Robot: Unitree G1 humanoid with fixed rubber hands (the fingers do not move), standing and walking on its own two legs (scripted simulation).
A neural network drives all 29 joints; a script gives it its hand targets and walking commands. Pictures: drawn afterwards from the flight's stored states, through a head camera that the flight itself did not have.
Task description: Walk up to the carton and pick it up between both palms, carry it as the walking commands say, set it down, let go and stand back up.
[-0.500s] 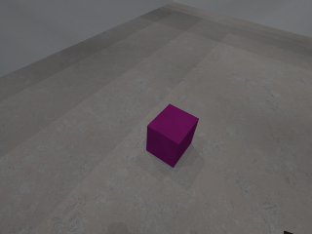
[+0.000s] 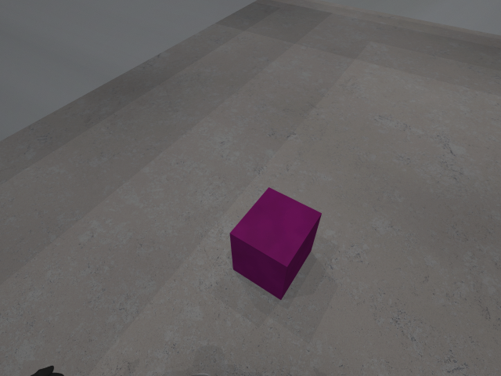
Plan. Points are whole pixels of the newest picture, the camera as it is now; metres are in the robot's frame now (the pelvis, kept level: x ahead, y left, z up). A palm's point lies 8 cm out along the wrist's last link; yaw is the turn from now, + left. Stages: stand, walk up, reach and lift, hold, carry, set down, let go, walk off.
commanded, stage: walk up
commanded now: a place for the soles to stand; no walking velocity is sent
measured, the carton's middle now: (274, 243) +0.73 -0.06 -0.62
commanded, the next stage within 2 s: none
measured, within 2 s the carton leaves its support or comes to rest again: neither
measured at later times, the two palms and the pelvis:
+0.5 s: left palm (83, 316) +0.24 +0.31 -0.08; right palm (482, 367) +0.19 -0.36 -0.10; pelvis +0.13 -0.02 -0.02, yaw +0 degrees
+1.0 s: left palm (102, 294) +0.28 +0.30 -0.09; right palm (437, 284) +0.33 -0.33 -0.08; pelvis +0.18 -0.02 +0.00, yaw +2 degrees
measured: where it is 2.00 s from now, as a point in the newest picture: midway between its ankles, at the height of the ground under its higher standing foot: (211, 349)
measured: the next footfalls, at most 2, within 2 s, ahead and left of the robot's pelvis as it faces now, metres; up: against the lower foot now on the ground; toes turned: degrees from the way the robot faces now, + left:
left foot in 0.10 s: +0.16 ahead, +0.13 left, +0.00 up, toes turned +3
right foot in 0.38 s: +0.24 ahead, -0.14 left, +0.00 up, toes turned -2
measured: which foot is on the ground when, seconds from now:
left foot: up 0.00-0.08, down 0.10-0.38, up 0.40-0.58, down 0.60-1.00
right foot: down 0.00-0.10, up 0.12-0.36, down 0.38-1.00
